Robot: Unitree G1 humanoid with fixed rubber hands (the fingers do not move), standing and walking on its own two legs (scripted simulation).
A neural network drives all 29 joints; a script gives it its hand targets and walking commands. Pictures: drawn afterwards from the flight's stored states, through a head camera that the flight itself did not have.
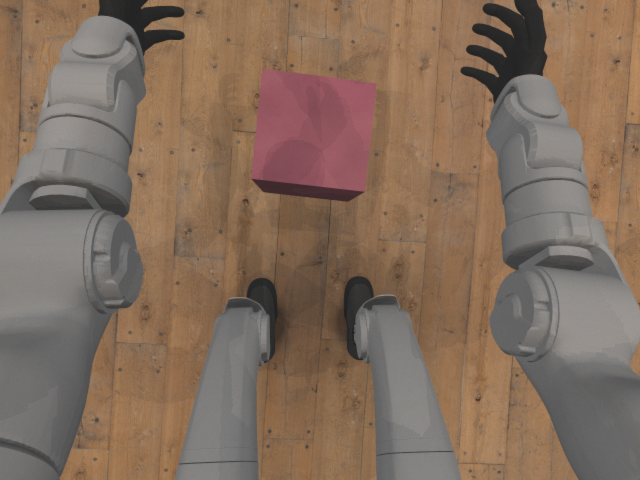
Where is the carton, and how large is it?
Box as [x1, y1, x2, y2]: [251, 68, 376, 201]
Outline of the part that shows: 262,68 251,178 263,191 346,201 363,192 365,185 376,83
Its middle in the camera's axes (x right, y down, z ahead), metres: -0.02 -0.21 +0.83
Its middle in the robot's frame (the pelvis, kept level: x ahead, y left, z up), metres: +0.54 -0.01 -0.53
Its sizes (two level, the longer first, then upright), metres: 0.210 0.200 0.250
